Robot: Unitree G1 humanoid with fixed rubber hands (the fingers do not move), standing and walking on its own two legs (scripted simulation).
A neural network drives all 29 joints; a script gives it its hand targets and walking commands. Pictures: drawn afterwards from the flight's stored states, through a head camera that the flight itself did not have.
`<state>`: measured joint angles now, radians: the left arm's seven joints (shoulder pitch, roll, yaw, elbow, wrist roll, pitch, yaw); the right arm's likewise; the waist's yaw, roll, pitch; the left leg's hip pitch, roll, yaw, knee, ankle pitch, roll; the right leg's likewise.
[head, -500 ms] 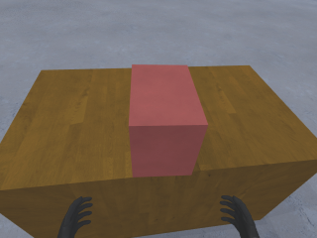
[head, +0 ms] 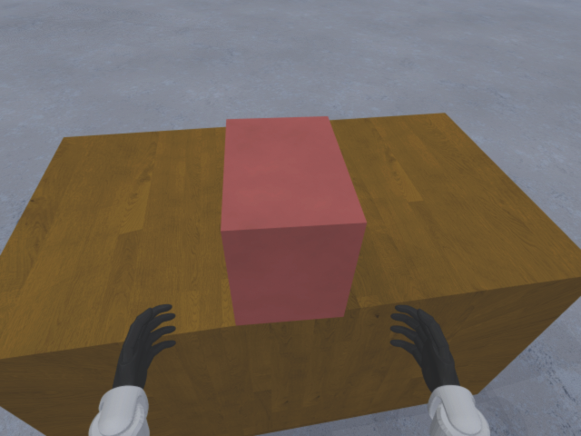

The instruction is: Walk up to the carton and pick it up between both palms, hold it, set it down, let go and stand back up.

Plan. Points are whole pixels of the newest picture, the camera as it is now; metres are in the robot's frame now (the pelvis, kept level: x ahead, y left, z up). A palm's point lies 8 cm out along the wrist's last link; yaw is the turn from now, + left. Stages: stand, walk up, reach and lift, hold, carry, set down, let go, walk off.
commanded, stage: reach and lift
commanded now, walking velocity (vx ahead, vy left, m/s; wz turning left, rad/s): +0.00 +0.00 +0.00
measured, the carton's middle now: (283, 216) +0.51 +0.04 +0.02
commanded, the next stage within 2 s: none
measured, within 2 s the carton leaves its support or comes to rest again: neither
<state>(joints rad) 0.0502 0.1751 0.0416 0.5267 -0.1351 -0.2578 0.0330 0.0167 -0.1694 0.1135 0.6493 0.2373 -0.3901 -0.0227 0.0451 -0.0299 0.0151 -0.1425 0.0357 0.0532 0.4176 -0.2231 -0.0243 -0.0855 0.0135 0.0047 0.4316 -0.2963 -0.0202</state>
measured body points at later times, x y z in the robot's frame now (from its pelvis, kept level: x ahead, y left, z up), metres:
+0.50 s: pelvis -0.01 +0.00 +0.00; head +0.00 +0.01 +0.45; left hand +0.31 +0.23 +0.06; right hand +0.34 -0.17 +0.06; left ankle +0.00 +0.13 -0.74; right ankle -0.04 -0.10 -0.74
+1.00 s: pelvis -0.02 +0.00 +0.00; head +0.02 +0.00 +0.45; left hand +0.37 +0.24 +0.11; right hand +0.41 -0.16 +0.11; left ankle +0.00 +0.13 -0.74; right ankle -0.04 -0.10 -0.74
